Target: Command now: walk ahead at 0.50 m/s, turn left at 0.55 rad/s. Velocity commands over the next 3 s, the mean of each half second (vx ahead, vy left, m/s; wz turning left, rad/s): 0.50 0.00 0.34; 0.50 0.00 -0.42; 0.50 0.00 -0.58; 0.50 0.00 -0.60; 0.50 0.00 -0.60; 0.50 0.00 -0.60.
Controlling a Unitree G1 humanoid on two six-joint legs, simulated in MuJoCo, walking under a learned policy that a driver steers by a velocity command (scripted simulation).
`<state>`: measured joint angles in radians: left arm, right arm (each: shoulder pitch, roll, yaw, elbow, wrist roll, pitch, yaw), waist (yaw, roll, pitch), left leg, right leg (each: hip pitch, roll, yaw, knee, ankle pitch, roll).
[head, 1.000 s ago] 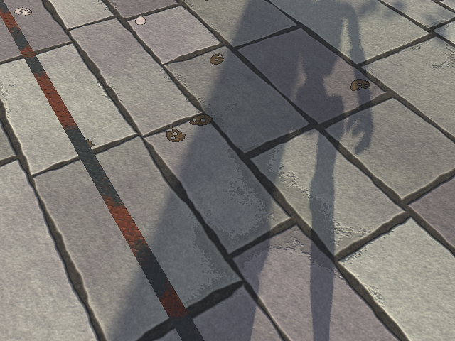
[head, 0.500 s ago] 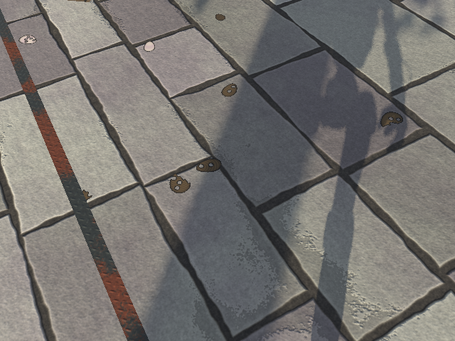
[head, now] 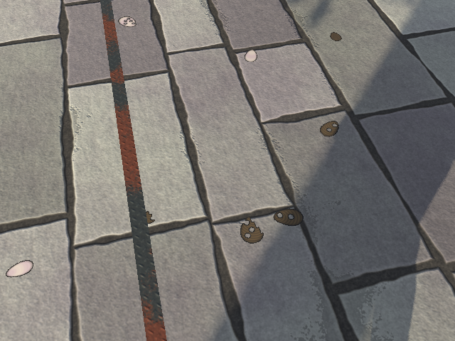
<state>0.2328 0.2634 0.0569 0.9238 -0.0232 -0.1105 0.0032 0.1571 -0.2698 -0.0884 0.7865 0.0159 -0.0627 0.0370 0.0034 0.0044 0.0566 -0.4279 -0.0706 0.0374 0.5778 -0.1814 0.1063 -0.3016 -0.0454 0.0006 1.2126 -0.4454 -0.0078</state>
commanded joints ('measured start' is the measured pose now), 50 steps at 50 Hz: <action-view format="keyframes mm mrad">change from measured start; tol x32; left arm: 1 -57 132 33 -101 15 -41 2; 50 64 132 37 -245 -1 63 2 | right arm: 1 76 -98 -22 -55 -6 -14 -11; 50 71 -79 4 -115 -30 -45 -34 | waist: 1 -15 -12 -130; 50 -31 99 -57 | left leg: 1 390 268 -414 -308 211 196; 19 392 205 -298 -41 472 52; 23 -359 63 -185 727 -307 -68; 41 36 52 -113 -131 125 -129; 45 803 483 -679 -216 -86 148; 50 390 343 -348 -345 21 70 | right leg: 1 -380 -75 80 -16 106 -8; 19 -8 39 -1 -758 417 -74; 22 634 -306 809 -931 58 -333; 41 148 -100 415 -877 358 -176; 46 -490 59 167 -14 -141 -23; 50 -440 -51 125 -30 103 1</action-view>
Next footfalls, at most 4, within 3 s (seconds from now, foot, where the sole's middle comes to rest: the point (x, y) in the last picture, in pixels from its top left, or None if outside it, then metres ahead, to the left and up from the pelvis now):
0.38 right None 0.42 -0.12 -0.76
0.88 left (198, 271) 0.65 0.12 -0.76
1.38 right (298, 212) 0.86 -0.21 -0.76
1.86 left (277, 137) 1.20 -0.16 -0.76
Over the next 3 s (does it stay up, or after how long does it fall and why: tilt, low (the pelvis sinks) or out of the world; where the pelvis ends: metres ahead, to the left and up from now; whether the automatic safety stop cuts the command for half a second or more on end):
stays up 1.37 -0.66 0.01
